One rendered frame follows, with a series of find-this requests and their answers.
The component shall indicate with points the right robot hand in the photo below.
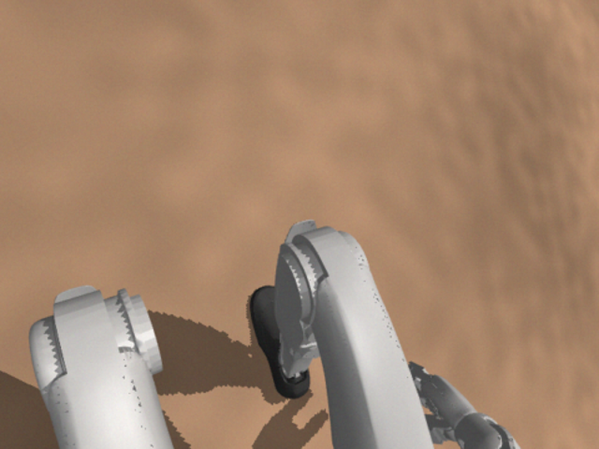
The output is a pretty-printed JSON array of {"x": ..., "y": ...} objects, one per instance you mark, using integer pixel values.
[{"x": 443, "y": 400}]

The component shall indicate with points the right robot arm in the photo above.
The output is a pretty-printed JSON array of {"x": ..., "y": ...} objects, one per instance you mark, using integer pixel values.
[{"x": 480, "y": 431}]

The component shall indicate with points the right robot foot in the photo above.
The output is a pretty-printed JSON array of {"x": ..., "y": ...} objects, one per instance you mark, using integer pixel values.
[{"x": 268, "y": 338}]

